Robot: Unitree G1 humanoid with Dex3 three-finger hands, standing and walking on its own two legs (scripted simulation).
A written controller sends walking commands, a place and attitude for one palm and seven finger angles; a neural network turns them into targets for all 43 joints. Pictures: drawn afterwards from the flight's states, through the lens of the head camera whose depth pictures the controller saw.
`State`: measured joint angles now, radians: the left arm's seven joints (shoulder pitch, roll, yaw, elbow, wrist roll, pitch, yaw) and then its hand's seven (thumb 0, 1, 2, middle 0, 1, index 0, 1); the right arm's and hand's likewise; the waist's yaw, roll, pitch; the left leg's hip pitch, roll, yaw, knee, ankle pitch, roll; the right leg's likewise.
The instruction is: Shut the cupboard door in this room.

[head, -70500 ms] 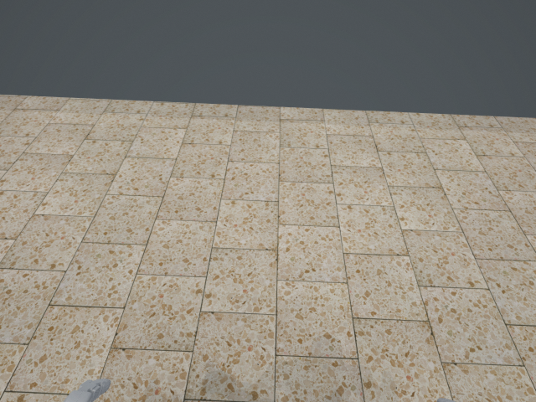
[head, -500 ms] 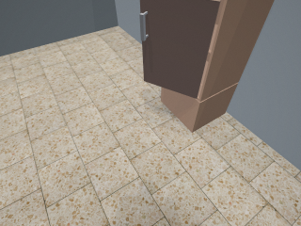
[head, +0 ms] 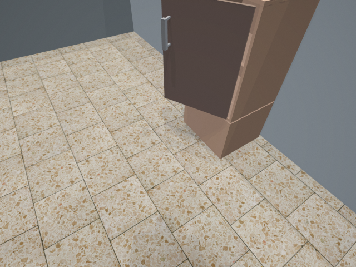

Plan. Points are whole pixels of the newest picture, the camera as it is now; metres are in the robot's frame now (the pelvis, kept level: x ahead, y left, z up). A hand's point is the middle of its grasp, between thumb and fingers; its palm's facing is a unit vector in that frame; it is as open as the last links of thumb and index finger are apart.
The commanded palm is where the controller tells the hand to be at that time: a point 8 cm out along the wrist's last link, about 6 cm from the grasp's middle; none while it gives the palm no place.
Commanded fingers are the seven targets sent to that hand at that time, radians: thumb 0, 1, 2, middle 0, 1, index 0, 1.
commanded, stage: look to check the result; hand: left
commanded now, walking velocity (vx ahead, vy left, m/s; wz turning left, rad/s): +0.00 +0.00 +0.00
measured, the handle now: (166, 33) +1.10 +0.10 +0.04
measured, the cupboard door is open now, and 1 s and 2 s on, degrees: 29 29 29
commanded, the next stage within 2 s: walk to a spot facing it in 0.52 s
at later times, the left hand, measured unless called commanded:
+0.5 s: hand out of the picture +0.00 +0.17 -0.17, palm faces +0.01 -0.98 -0.19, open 7.3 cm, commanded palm none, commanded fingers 0.00 0.90 0.90 -0.20 -0.30 -0.20 -0.30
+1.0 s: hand out of the picture +0.03 +0.20 -0.20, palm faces +0.19 -0.96 -0.19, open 7.3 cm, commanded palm none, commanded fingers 0.00 0.90 0.90 -0.20 -0.30 -0.20 -0.30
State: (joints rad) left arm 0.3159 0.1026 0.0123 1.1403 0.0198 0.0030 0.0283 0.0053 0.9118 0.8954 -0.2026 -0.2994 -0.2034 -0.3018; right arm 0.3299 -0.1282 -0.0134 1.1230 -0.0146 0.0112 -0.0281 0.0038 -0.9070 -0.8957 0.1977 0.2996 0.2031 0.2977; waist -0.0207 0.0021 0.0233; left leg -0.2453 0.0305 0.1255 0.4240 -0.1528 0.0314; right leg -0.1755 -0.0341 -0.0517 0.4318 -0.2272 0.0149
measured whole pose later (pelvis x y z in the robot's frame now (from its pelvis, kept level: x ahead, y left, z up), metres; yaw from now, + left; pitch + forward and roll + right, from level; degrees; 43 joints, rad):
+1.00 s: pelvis +0.02 +0.01 -0.02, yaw +10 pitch -1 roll -2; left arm 0.22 0.18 0.07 1.02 0.03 0.03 0.03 0.01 0.91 0.90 -0.20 -0.30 -0.20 -0.30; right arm 0.26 -0.17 -0.05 1.03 -0.02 0.05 0.00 0.01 -0.91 -0.90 0.20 0.30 0.20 0.30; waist -0.03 -0.02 0.10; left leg -0.37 0.01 0.07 0.70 -0.31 0.02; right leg -0.22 -0.11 -0.19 0.67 -0.40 0.04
